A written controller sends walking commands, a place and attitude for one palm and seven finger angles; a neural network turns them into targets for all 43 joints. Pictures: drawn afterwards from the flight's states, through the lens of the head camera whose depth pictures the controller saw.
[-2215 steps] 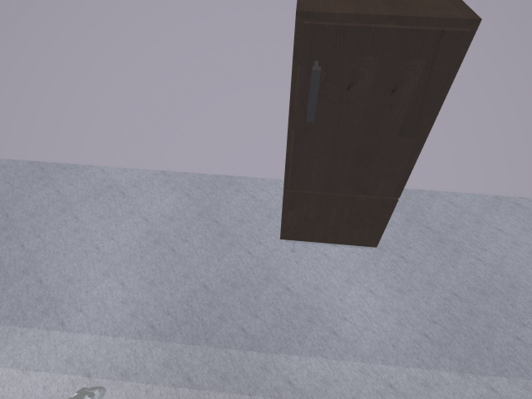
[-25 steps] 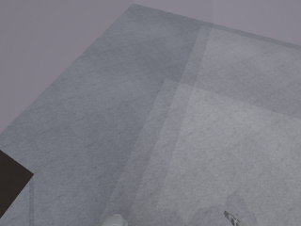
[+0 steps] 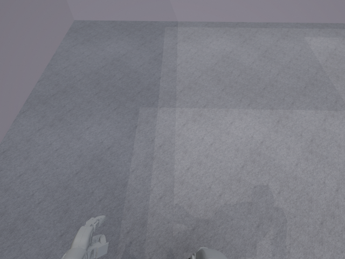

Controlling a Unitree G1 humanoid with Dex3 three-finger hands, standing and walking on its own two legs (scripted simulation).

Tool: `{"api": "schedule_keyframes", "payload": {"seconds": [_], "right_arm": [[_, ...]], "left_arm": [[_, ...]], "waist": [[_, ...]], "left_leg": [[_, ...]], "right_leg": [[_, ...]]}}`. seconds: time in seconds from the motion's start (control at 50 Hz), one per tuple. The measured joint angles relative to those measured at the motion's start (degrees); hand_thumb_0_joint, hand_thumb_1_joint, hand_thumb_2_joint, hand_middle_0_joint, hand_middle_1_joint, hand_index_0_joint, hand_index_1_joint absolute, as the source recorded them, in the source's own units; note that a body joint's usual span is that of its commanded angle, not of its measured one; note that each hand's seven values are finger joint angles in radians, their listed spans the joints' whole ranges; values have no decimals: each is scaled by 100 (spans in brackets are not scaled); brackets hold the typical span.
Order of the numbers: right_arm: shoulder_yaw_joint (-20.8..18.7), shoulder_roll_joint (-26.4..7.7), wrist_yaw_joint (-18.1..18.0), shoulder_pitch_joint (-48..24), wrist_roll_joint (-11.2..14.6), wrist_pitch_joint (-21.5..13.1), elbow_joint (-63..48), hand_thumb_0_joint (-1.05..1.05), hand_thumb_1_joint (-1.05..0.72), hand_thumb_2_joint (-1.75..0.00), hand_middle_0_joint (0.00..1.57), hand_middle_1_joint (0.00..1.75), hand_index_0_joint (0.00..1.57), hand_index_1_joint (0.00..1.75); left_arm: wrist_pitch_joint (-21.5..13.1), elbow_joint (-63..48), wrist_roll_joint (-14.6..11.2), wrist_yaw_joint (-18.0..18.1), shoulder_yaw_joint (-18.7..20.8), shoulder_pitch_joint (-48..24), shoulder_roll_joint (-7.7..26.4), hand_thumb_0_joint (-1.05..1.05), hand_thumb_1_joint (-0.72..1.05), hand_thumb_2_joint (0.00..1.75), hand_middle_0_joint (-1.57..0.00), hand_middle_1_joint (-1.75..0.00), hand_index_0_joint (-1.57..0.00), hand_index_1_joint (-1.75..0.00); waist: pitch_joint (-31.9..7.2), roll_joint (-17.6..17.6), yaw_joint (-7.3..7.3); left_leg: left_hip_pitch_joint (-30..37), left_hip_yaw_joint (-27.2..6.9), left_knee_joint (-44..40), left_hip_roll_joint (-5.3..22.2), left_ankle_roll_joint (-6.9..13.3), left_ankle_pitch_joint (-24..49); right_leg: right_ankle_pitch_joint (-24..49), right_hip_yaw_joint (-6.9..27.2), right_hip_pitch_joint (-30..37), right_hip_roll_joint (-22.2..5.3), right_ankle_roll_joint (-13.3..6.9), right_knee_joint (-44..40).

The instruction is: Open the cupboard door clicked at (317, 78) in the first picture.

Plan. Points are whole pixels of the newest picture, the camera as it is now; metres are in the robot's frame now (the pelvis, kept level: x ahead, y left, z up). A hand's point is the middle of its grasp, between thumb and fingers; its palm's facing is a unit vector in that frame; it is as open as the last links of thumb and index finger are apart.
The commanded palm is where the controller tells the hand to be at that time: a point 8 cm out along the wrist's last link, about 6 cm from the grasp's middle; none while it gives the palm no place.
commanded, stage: walk to a spot facing it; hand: left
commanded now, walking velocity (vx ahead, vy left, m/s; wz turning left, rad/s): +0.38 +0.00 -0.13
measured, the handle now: out of the picture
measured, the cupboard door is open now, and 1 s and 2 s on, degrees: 41 41 41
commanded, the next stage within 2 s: turn to face it in 0.68 s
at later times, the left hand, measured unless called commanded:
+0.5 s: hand (101, 223) +0.23 +0.21 -0.17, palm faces -0.02 -0.99 -0.12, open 7.4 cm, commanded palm none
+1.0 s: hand (148, 110) +0.63 +0.09 -0.15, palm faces -0.26 -0.95 -0.19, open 7.4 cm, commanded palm none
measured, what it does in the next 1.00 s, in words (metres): walks ahead: left foot, then right foot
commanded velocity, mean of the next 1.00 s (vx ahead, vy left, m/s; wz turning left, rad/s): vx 0.25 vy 0.00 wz -0.07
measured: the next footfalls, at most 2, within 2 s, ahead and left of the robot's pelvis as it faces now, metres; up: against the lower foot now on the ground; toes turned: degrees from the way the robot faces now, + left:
left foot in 0.36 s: +0.33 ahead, +0.11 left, +0.00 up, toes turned +4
right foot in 0.86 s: +0.52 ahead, -0.15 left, +0.00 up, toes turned -20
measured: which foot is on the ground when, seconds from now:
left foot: up 0.00-0.34, down 0.36-0.88, up 0.90-1.00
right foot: down 0.00-0.38, up 0.40-0.84, down 0.86-1.00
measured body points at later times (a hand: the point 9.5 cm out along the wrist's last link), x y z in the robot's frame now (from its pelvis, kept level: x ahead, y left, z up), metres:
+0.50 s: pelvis +0.26 +0.03 +0.01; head +0.29 +0.06 +0.46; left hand +0.24 +0.26 -0.16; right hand +0.35 -0.21 -0.11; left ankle +0.29 +0.11 -0.72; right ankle +0.14 -0.09 -0.61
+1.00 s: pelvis +0.47 -0.05 +0.01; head +0.52 -0.07 +0.46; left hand +0.65 +0.14 -0.13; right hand +0.34 -0.24 -0.14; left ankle +0.40 +0.11 -0.63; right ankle +0.49 -0.13 -0.72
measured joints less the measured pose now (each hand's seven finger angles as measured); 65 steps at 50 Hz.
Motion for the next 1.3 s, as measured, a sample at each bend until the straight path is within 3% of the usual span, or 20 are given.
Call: {"api": "schedule_keyframes", "payload": {"seconds": [0.06, 0.18, 0.3, 0.36, 0.42, 0.46, 0.5, 0.56, 0.66, 0.74, 0.82, 0.86, 0.88, 0.94, 1.0, 1.12, 1.24, 1.26, 1.28, 1.3], "right_arm": [[-60, -3, -15, -479, -40, -29, -176, 1, -91, -90, 20, 30, 20, 30], [-105, 58, 38, -1274, -69, -130, -638, 0, -91, -90, 19, 30, 20, 30], [-94, 3, 144, -1970, -48, -172, -813, 0, -91, -90, 19, 30, 20, 30], [-55, -14, 137, -2201, -67, -284, -901, 0, -91, -90, 19, 30, 20, 30], [-12, 24, 68, -2250, -122, -448, -1012, 0, -91, -90, 20, 30, 20, 30], [-1, 51, 8, -2071, -114, -477, -1035, 0, -91, -90, 20, 30, 20, 30], [3, 86, -49, -1807, -110, -501, -953, -1, -91, -90, 20, 30, 20, 30], [-35, 121, -130, -1365, -65, -500, -729, -1, -93, -90, 20, 30, 20, 30], [-44, 22, -122, -664, -52, -407, -423, -1, -94, -90, 20, 30, 20, 30], [-11, -8, -121, -227, -79, -336, -260, 0, -93, -90, 20, 30, 20, 30], [21, -13, -130, 74, -98, -266, -123, 0, -92, -90, 20, 30, 20, 30], [52, 39, -120, 235, -59, -220, 0, 0, -92, -90, 20, 30, 20, 30], [61, 75, -108, 245, -6, -182, 81, 0, -92, -90, 20, 30, 20, 30], [40, 130, -113, -27, 91, -21, 155, 0, -92, -90, 20, 30, 20, 30], [12, 167, -111, -404, 68, 64, 29, 0, -91, -90, 20, 30, 20, 30], [-52, 208, -14, -1104, 11, 145, -440, 0, -91, -90, 19, 30, 20, 30], [-148, -70, 84, -1566, -31, 188, -769, 0, -93, -90, 19, 30, 20, 30], [-155, -133, 105, -1598, -42, 167, -856, 0, -93, -90, 19, 30, 20, 30], [-166, -213, 117, -1615, -66, 124, -954, 0, -93, -90, 19, 30, 20, 30], [-176, -244, 105, -1665, -82, 86, -1024, 0, -93, -90, 19, 30, 20, 30]], "left_arm": [[32, 275, -10, 81, -39, 452, -106, 0, 91, 90, -20, -30, -20, -30], [-75, 663, -11, 157, 130, 1155, 24, -3, 96, 90, -21, -30, -20, -30], [-91, 1011, 15, 136, 26, 1718, 11, -1, 93, 90, -20, -30, -20, -30], [-62, 1166, 2, 142, -9, 2013, -47, -1, 92, 90, -20, -30, -20, -30], [81, 1294, -30, 115, -29, 2057, -111, 0, 92, 90, -20, -30, -20, -30], [152, 1302, -6, 81, -17, 1945, -137, 0, 91, 90, -20, -30, -20, -30], [203, 1209, 38, 39, 22, 1749, -142, 1, 91, 90, -20, -30, -20, -30], [239, 976, 77, 9, 65, 1449, -153, 1, 91, 90, -20, -30, -19, -30], [331, 707, 101, 0, 149, 989, -35, 1, 93, 90, -20, -30, -19, -30], [402, 555, 93, -59, 159, 622, 78, 1, 93, 90, -20, -30, -19, -30], [393, 397, 78, -79, 120, 279, 137, 1, 92, 90, -20, -30, -19, -30], [233, 320, 79, -48, 66, 190, 167, 1, 92, 90, -20, -30, -19, -30], [111, 306, 78, -2, 56, 152, 159, 0, 91, 90, -20, -30, -19, -30], [-50, 318, 2, 120, -57, 102, 23, 0, 91, 90, -20, -30, -19, -30], [-21, 401, -12, 200, -153, 258, -164, 0, 91, 90, -20, -30, -20, -30], [54, 365, -13, 276, -31, 387, -261, -4, 95, 90, -21, -30, -20, -30], [192, 286, 65, 236, 8, 503, -132, -2, 93, 90, -21, -30, -20, -30], [220, 269, 56, 228, 19, 571, -93, -2, 93, 90, -21, -30, -20, -30], [265, 249, 33, 218, 34, 647, -60, -2, 92, 90, -21, -30, -20, -30], [339, 243, 10, 219, 49, 672, 9, -1, 92, 90, -21, -30, -20, -30]], "waist": [[-96, -17, 9], [-354, -40, 221], [-359, -60, 540], [-318, -158, 629], [-248, -265, 628], [-269, -266, 610], [-281, -267, 604], [-321, -249, 611], [-339, -207, 486], [-224, -162, 298], [-69, -58, 95], [-54, -55, 38], [-51, -64, 58], [64, -15, 2], [-32, -21, -17], [-269, -85, 15], [-277, -248, 203], [-283, -276, 218], [-321, -256, 217], [-319, -298, 203]], "left_leg": [[-878, -263, 391, 25, 7, 585], [-1755, -367, -1054, 99, -72, 1247], [-1622, -220, -2388, -127, 54, 1499], [-1137, -31, -3147, -371, 243, 1686], [-948, 177, -2792, -419, 590, 1365], [-644, 273, -2923, -430, 601, 1131], [-261, 336, -3295, -467, 531, 1149], [309, 457, -3904, -502, 543, 1197], [1028, 692, -4470, -503, 448, 1061], [1436, 899, -4557, -473, 309, 757], [1701, 1075, -4321, -322, 90, 288], [1601, 1040, -3650, -167, 2, -41], [1314, 887, -2897, -73, 33, -36], [152, -121, -393, -172, 70, -354], [-716, -473, 280, -206, 52, 44], [-1569, -370, -633, -130, -90, 635], [-1161, 37, -2168, -299, -34, 851], [-979, 73, -2542, -357, 7, 1162], [-908, 39, -2725, -399, 272, 1424], [-1002, 10, -2554, -463, 467, 1295]], "right_leg": [[89, 59, 546, 161, 50, -667], [141, 143, 1387, 362, 1, -1700], [-316, 244, 2110, 386, 153, -1926], [-821, 336, 2272, 263, 279, -1459], [-1105, 523, 1308, 130, 268, 1175], [-781, 560, 548, 45, 280, 2688], [-368, 555, -45, -127, 337, 3247], [107, 589, -719, -359, 420, 3072], [782, 498, -1293, -561, 474, 1998], [980, 279, -1252, -541, 414, 986], [655, 51, -865, -310, 213, 224], [853, -33, -356, -172, 93, -327], [580, -41, -275, -144, 67, -304], [127, -165, -54, -140, 43, -90], [179, -275, 375, -149, 116, -536], [145, -670, 928, -256, 181, -1119], [-441, -1042, 1107, -526, 396, -595], [-618, -1083, 1075, -601, 453, -348], [-784, -1084, 927, -668, 532, 47], [-1195, -856, 675, -696, 635, 640]]}}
